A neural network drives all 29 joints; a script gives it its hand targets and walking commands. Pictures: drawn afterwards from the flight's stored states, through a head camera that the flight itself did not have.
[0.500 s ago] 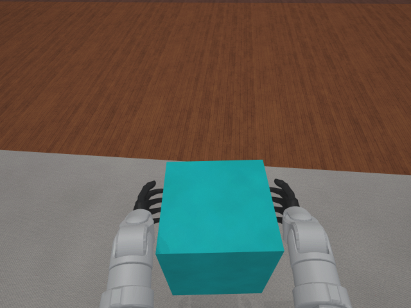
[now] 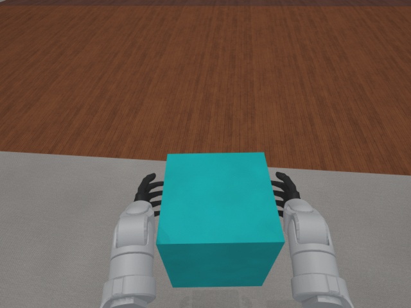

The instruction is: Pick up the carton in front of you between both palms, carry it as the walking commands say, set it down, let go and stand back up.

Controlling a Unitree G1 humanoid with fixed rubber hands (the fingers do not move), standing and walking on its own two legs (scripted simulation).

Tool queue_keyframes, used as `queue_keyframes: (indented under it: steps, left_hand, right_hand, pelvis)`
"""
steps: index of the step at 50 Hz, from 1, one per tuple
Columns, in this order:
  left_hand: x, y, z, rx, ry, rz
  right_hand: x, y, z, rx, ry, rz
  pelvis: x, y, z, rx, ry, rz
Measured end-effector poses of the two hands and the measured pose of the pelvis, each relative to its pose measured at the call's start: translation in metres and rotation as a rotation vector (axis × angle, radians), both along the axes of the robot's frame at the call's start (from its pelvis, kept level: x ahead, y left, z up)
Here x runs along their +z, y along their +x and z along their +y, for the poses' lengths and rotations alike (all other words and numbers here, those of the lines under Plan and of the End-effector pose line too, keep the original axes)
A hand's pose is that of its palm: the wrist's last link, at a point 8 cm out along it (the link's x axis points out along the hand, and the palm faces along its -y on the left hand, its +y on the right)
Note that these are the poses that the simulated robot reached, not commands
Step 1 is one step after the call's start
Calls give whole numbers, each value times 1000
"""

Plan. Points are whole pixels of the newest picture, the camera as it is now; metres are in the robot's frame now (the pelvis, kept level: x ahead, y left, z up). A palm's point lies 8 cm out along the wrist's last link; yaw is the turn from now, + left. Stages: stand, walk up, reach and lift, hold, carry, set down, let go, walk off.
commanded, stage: hold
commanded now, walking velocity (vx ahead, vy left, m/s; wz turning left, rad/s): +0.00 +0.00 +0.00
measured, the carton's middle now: (216, 222) +0.30 +0.00 -0.02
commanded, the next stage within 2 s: carry in 0.58 s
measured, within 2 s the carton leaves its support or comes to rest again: neither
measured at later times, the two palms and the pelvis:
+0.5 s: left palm (143, 209) +0.29 +0.15 +0.05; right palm (290, 207) +0.29 -0.15 +0.05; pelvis +0.01 +0.00 +0.00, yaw +0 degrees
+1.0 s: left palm (146, 176) +0.36 +0.15 +0.08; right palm (286, 172) +0.36 -0.15 +0.08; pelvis +0.10 +0.00 -0.02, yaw +2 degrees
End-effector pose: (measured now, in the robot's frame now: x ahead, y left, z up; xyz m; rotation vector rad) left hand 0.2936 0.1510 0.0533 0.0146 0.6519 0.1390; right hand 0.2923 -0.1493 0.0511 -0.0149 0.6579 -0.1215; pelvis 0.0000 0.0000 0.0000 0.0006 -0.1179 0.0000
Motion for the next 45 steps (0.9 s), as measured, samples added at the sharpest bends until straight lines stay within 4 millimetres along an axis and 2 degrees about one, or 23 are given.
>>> queue_keyframes:
  steps: [17, 30, 34, 40, 45]
  left_hand:
    - [-3, 1, 1, -10, 17, 15]
    - [-4, -2, 2, -12, 16, 18]
    - [-1, 0, 2, -4, 6, -5]
    - [19, 16, 2, 19, -19, -86]
    - [32, 36, -6, 25, -34, -117]
  right_hand:
    - [-2, 3, 1, 13, -19, 15]
    - [-3, -1, 2, 10, -19, 17]
    - [1, 1, 2, 4, -12, -6]
    - [20, 18, 2, -14, 20, -86]
    - [32, 36, -5, -26, 26, -117]
  pelvis:
    - [2, 11, -1, 3, -1, 4]
    - [2, 8, 1, 1, 0, 4]
    - [-1, 8, 2, -1, -2, 56]
    - [-9, 21, 0, -9, 1, 130]
    - [-17, 56, -5, -5, -3, 171]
